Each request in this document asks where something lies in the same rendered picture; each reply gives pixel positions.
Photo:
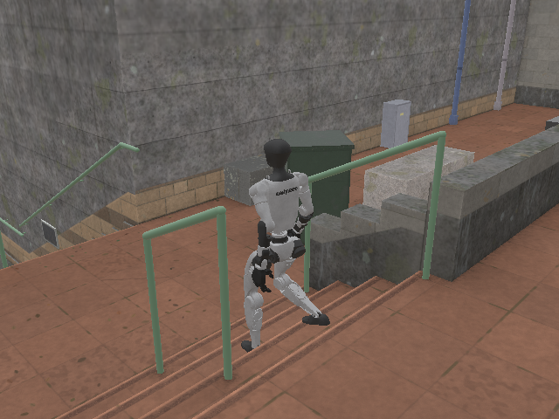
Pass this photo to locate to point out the left robot shin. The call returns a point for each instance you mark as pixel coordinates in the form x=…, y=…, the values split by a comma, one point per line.
x=253, y=320

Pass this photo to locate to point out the right robot upper arm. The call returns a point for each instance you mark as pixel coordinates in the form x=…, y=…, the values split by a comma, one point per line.
x=307, y=207

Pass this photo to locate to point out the robot right forearm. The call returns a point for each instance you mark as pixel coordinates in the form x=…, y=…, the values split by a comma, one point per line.
x=301, y=223

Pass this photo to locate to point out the robot left forearm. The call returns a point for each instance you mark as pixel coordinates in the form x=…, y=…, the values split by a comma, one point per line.
x=263, y=247

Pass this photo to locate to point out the robot left foot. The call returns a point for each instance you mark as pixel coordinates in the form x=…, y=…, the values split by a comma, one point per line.
x=247, y=345

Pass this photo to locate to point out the left robot upper arm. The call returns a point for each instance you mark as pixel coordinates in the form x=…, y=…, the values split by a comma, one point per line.
x=257, y=193

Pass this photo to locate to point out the robot right hand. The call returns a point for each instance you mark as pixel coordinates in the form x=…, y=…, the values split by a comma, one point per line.
x=291, y=233

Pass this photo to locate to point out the robot left hand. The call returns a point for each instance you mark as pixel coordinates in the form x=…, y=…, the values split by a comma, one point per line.
x=259, y=278

